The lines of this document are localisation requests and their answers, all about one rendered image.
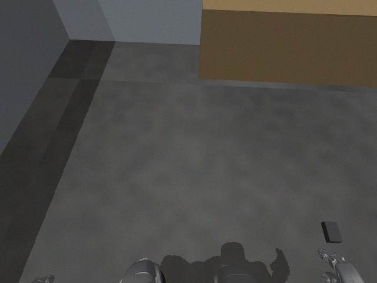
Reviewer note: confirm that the right robot hand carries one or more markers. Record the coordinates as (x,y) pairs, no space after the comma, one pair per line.
(345,272)

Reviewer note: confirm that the small box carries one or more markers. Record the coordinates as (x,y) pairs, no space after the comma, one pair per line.
(331,232)

